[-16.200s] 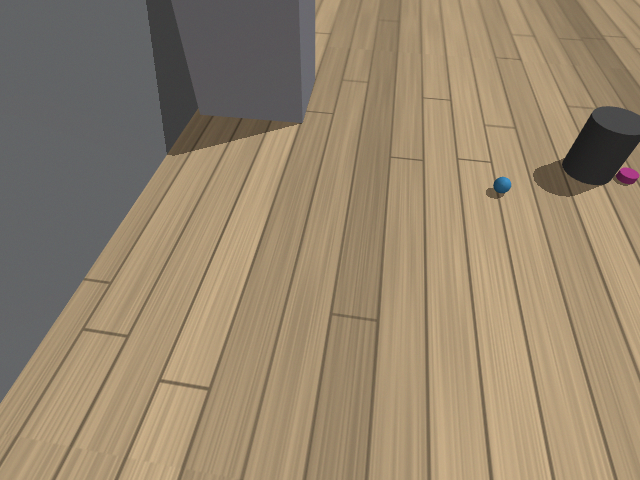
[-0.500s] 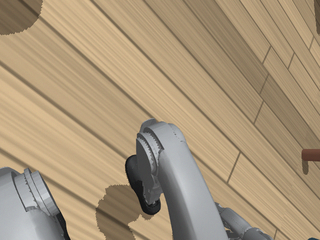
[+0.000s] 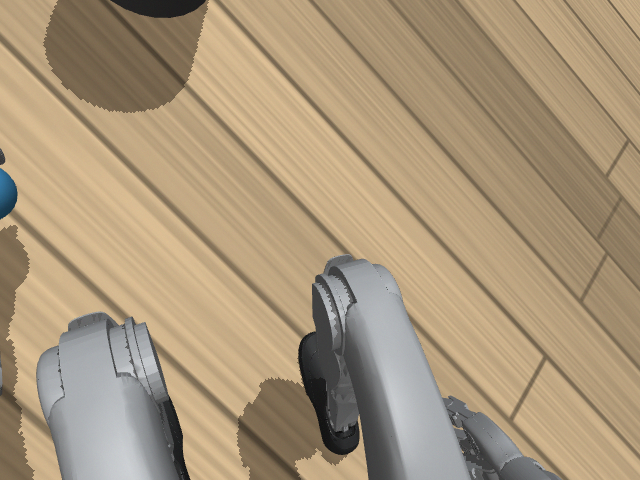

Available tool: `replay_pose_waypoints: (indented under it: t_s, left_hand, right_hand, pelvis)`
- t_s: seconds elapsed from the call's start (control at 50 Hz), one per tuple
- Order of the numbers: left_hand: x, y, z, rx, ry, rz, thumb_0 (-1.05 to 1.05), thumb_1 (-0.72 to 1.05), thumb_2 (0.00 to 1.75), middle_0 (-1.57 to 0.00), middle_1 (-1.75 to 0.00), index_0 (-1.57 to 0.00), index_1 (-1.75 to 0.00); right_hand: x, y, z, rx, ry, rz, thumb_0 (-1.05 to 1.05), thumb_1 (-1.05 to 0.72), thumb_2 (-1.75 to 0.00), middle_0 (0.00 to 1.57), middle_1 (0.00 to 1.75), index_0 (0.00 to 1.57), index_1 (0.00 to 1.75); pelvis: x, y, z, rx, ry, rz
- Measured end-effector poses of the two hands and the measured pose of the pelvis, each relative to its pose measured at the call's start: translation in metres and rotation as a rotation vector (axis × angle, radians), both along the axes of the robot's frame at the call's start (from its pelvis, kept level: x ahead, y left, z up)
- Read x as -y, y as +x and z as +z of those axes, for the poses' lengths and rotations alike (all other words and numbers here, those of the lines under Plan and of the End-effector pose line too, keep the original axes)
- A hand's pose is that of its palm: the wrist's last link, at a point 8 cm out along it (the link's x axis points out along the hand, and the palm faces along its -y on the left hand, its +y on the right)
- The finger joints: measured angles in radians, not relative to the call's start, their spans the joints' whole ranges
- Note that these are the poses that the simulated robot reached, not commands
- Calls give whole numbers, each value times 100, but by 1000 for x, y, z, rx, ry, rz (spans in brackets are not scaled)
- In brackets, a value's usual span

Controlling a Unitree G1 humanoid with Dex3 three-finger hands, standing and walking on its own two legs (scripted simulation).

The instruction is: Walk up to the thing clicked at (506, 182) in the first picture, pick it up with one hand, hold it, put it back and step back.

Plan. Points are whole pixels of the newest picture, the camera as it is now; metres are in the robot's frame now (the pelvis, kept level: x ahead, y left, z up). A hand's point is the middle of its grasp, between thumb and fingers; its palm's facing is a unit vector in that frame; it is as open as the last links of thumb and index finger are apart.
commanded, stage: settle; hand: left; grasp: from above
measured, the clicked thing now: out of the picture +0.48 +0.32 -0.21
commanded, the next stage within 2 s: lift in 0.30 s
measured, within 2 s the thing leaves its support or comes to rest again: neither
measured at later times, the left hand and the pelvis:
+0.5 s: hand out of the picture +0.46 +0.32 -0.12, palm faces -0.44 -0.09 -0.90, open 9.8 cm; pelvis -0.01 -0.01 +0.02, yaw +3 degrees
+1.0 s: hand out of the picture +0.40 +0.33 +0.00, palm faces -0.44 -0.13 -0.89, open 9.9 cm; pelvis -0.01 +0.00 +0.10, yaw +6 degrees
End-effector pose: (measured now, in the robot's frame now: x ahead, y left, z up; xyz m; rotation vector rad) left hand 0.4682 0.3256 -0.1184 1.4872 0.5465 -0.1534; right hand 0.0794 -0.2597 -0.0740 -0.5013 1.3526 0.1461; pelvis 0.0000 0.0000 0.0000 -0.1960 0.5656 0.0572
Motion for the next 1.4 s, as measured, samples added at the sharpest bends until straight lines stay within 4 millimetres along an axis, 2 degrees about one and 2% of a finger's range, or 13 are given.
replay_pose_waypoints:
  t_s: [0.18,0.38,0.54,0.64,0.74,0.9,1.04,1.2,1.4]
  left_hand:
    - [4,-1,28,-12,-10,-27,1,3,39,-83,-55,-76,-54]
    - [5,-2,50,-11,-3,-45,1,2,43,-80,-58,-74,-55]
    - [4,-6,62,-13,-11,-35,1,4,41,-79,-59,-73,-56]
    - [3,-13,75,-22,-21,-22,1,5,41,-78,-59,-72,-56]
    - [-1,-24,96,-25,-19,-20,1,5,41,-77,-60,-71,-57]
    - [-5,-47,140,-24,-23,-14,0,4,46,-75,-63,-69,-59]
    - [-2,-68,188,-3,-42,-25,0,4,49,-72,-65,-67,-61]
    - [3,-93,253,23,-46,-8,0,4,51,-70,-68,-64,-63]
    - [18,-129,341,11,-64,3,0,5,51,-70,-68,-64,-63]
  right_hand:
    - [6,-2,2,0,-15,-48,0,-91,-90,20,30,20,29]
    - [15,-22,10,-27,-65,-102,0,-91,-90,20,30,20,29]
    - [15,-34,17,-45,-85,-145,0,-92,-90,20,30,20,29]
    - [12,-34,23,-45,-80,-177,0,-92,-91,20,30,20,29]
    - [10,-24,30,-25,-70,-197,0,-92,-91,21,30,20,29]
    - [6,5,52,50,-44,-189,0,-92,-91,21,30,20,29]
    - [1,33,84,130,-29,-179,0,-91,-90,21,30,20,29]
    - [-7,58,135,212,-11,-188,0,-91,-90,21,30,20,29]
    - [-18,72,209,275,27,-217,0,-90,-90,21,30,20,29]
  pelvis:
    - [4,-4,9,-4,20,14]
    - [6,-9,16,-1,32,23]
    - [5,-11,24,-13,36,29]
    - [5,-11,34,-28,42,36]
    - [4,-10,48,-41,50,46]
    - [3,-11,78,-41,61,57]
    - [2,-10,114,-28,69,67]
    - [1,-9,166,18,85,82]
    - [1,0,245,110,120,93]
